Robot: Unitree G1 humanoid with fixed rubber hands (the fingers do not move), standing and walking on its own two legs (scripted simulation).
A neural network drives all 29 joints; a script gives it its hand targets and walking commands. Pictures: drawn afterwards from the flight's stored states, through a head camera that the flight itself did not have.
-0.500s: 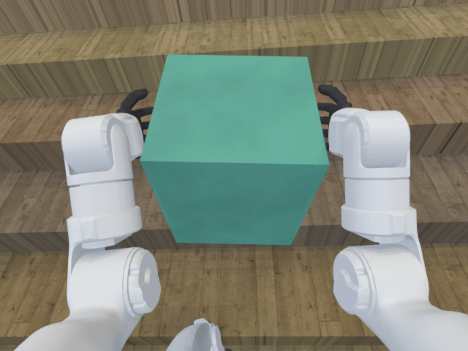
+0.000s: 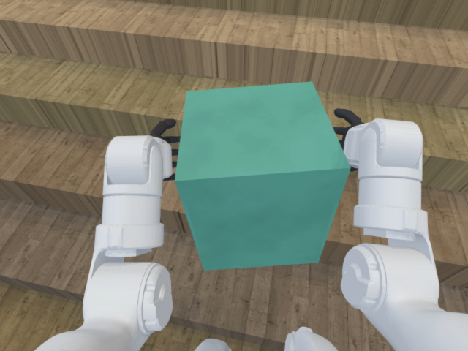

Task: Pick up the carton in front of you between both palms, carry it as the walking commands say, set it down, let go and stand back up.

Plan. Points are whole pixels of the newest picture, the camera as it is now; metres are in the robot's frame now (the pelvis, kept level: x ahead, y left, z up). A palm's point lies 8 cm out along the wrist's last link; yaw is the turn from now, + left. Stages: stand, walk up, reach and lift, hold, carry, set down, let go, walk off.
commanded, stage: carry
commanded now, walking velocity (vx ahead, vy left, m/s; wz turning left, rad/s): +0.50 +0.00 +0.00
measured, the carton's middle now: (255, 180) +0.39 +0.05 +0.07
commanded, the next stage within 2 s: none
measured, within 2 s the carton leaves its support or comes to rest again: neither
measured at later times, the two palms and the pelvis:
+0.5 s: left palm out of the picture +0.72 +0.15 +0.33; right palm out of the picture +0.68 -0.15 +0.32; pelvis +0.32 +0.05 +0.17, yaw +1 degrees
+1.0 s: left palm out of the picture +0.97 +0.16 +0.50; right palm out of the picture +1.03 -0.13 +0.50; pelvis +0.62 -0.04 +0.35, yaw +1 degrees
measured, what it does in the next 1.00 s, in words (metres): climbs: left foot 0.15 m higher, then right foot 0.15 m higher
